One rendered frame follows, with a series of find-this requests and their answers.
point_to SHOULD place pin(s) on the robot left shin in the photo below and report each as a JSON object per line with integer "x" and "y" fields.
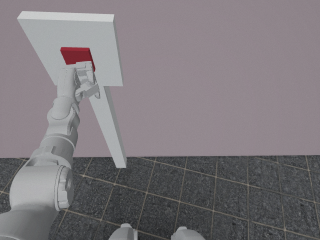
{"x": 125, "y": 225}

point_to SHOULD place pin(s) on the button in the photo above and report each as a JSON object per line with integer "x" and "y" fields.
{"x": 72, "y": 55}

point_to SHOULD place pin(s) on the left robot forearm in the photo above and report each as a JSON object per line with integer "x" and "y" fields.
{"x": 59, "y": 142}

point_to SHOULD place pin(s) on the robot left hand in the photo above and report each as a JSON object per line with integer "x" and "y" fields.
{"x": 69, "y": 85}

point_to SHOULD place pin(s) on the robot left upper arm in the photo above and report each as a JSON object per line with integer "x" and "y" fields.
{"x": 39, "y": 193}

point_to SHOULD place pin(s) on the panel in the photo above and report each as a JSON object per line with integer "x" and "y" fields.
{"x": 49, "y": 31}

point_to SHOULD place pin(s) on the left robot thigh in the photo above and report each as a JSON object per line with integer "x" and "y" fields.
{"x": 124, "y": 233}

